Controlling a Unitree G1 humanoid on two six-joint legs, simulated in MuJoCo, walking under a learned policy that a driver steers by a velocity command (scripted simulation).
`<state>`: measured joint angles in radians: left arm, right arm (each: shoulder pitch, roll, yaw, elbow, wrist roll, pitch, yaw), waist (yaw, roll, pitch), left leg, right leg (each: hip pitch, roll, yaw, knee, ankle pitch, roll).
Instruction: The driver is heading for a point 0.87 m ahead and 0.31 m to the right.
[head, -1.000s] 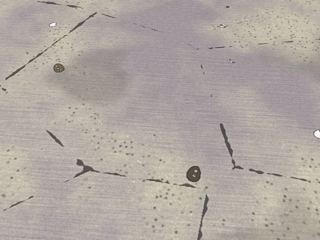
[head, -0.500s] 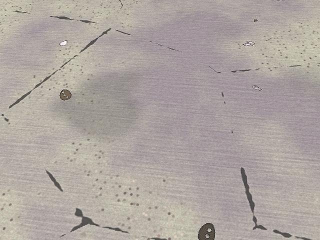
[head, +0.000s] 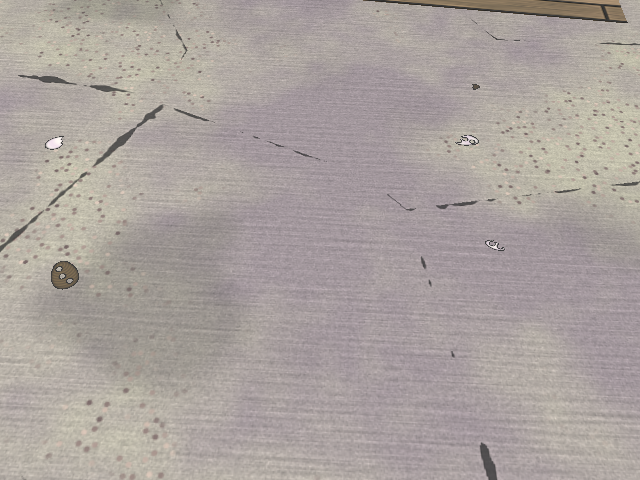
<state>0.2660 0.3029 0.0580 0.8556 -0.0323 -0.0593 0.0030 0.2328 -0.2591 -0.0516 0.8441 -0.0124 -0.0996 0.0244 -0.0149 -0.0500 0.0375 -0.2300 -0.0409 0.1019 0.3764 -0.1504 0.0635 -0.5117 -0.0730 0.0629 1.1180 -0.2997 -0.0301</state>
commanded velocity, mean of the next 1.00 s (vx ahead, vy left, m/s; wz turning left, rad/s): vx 0.50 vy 0.00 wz -0.48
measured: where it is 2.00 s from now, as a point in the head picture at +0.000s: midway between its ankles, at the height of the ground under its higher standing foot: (440, 336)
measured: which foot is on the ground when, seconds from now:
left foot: down 0.00-0.38, up 0.40-0.82, down 0.84-1.00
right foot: up 0.00-0.34, down 0.36-0.86, up 0.88-1.00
